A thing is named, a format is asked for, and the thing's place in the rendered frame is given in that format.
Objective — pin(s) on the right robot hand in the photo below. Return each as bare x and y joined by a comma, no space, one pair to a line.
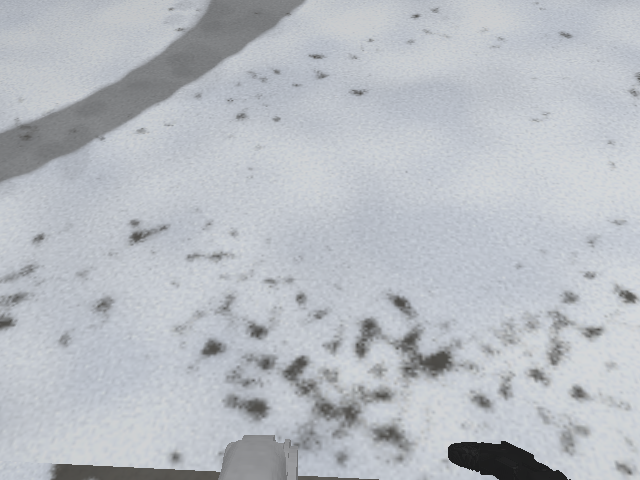
504,461

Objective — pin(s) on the robot left shin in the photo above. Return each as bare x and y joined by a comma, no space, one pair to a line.
227,448

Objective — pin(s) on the left robot thigh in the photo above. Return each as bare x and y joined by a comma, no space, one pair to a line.
260,457

